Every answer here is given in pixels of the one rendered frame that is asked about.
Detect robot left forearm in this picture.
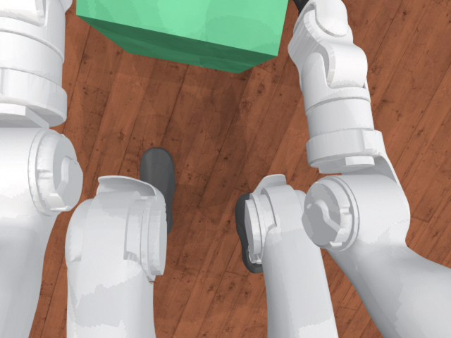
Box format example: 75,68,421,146
0,0,73,128

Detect right robot upper arm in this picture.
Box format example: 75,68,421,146
302,174,451,338

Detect robot right hand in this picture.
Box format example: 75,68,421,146
293,0,309,17

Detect left robot upper arm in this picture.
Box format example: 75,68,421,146
0,127,83,338

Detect robot right forearm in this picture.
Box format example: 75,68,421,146
288,0,404,192

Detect right robot thigh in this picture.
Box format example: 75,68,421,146
245,184,338,338

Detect carton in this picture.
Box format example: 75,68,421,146
76,0,288,74

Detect robot left shin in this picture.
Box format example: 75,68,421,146
65,175,166,268

